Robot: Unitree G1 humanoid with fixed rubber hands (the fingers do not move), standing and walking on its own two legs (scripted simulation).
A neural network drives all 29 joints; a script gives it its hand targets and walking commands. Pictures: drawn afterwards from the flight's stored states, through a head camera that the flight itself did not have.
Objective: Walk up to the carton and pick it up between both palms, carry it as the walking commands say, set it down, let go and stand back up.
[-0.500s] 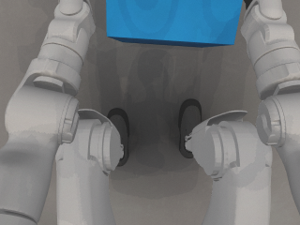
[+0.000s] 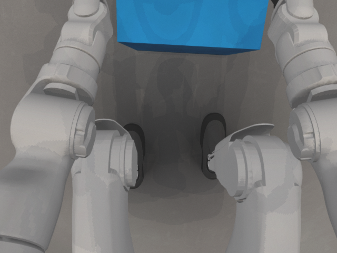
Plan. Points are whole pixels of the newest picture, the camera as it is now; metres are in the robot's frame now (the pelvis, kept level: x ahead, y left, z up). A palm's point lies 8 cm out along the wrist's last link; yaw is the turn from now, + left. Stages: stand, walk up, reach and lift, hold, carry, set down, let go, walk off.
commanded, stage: reach and lift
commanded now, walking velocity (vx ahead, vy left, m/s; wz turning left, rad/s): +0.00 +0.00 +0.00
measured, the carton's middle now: (187, 5) +0.53 -0.03 -0.26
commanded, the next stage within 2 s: none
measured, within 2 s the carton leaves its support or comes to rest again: leaves its support in 0.40 s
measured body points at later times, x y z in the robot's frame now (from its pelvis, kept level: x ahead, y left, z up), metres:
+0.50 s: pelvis -0.01 +0.00 +0.00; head +0.36 +0.00 +0.24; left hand +0.55 +0.16 -0.18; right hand +0.54 -0.17 -0.18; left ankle +0.11 +0.13 -0.33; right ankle +0.14 -0.12 -0.33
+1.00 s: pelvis -0.02 +0.00 +0.03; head +0.35 -0.01 +0.28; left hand +0.55 +0.15 -0.13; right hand +0.55 -0.18 -0.13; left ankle +0.11 +0.13 -0.33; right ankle +0.14 -0.12 -0.33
